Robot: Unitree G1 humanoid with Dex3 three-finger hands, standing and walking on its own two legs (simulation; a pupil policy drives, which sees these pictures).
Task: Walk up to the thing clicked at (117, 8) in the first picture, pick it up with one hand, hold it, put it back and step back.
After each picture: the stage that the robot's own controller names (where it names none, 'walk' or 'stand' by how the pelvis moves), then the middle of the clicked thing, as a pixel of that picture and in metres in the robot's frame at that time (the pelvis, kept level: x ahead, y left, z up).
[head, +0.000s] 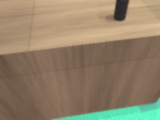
stand; (121, 8) +0.78 -0.17 +0.08
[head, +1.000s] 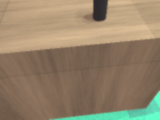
rise first; (100, 6) +0.69 -0.05 +0.11
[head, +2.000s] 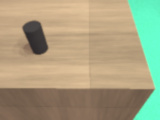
rise first; (36, 38) +0.48 +0.23 +0.09
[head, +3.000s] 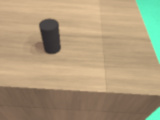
stand; (50, 37) +0.49 +0.14 +0.10
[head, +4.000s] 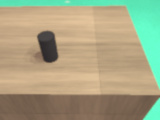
stand; (48, 47) +0.49 +0.17 +0.07
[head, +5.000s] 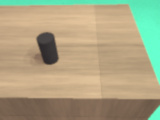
stand; (48, 49) +0.48 +0.16 +0.07
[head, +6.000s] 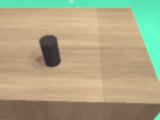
stand; (50, 51) +0.47 +0.15 +0.07
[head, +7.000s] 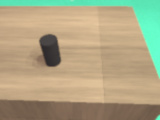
stand; (51, 51) +0.47 +0.15 +0.07
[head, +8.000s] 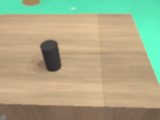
rise first; (51, 56) +0.46 +0.16 +0.08
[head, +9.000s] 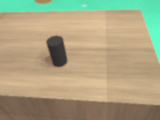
go down; (57, 51) +0.48 +0.16 +0.08
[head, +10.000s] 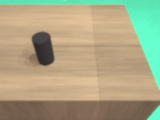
go down; (44, 49) +0.47 +0.15 +0.09
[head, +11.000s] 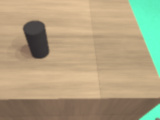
go down; (37, 40) +0.47 +0.15 +0.10
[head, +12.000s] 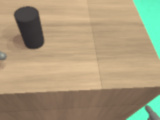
close in; (30, 29) +0.48 +0.15 +0.13
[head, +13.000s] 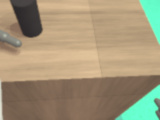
close in; (28, 16) +0.50 +0.14 +0.15
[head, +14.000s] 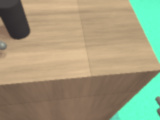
go down; (14, 17) +0.50 +0.16 +0.15
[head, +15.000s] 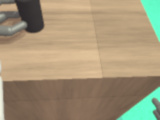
lift; (30, 11) +0.52 +0.14 +0.15
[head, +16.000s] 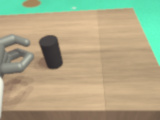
lift; (51, 52) +0.45 +0.14 +0.12
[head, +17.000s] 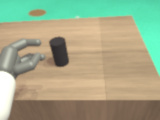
hold; (59, 52) +0.50 +0.13 +0.09
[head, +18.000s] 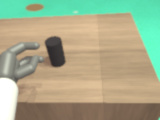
stand; (55, 52) +0.49 +0.14 +0.09
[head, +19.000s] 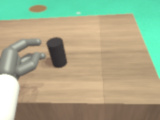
stand; (57, 53) +0.49 +0.14 +0.09
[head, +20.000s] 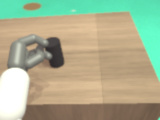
crouch; (54, 53) +0.49 +0.14 +0.09
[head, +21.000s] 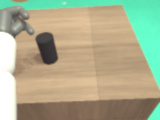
crouch; (47, 49) +0.49 +0.14 +0.09
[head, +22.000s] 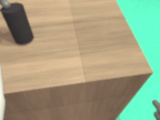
lower; (18, 24) +0.53 +0.15 +0.14
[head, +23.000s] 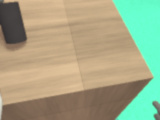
lower; (11, 22) +0.52 +0.15 +0.15
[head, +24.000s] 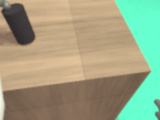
lower; (20, 25) +0.52 +0.15 +0.14
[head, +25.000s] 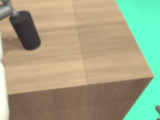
lower; (26, 31) +0.51 +0.15 +0.14
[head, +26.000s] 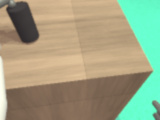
lower; (24, 23) +0.52 +0.14 +0.14
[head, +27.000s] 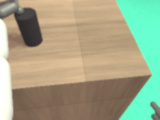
loosen; (29, 28) +0.52 +0.13 +0.14
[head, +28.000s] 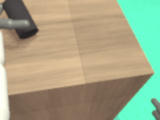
open; (20, 18) +0.54 +0.14 +0.14
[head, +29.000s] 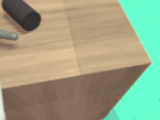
withdraw; (21, 12) +0.56 +0.12 +0.13
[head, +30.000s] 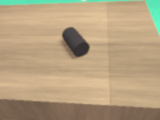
sink last; (75, 41) +0.50 +0.08 +0.11
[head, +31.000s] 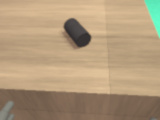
stand; (76, 32) +0.54 +0.07 +0.10
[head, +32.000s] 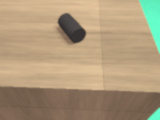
stand; (71, 27) +0.55 +0.07 +0.10
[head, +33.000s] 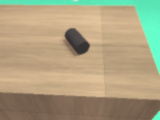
walk; (76, 41) +0.56 +0.06 +0.05
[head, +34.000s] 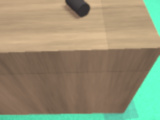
walk; (77, 4) +0.71 +0.06 +0.07
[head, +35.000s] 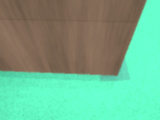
walk; out of the picture +1.02 +0.01 +0.08
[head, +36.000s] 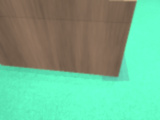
stand; out of the picture +1.24 +0.01 +0.07
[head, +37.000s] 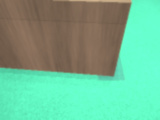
stand; out of the picture +1.23 +0.02 +0.05
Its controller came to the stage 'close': yes
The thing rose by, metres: 0.01
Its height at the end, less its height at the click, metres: -0.02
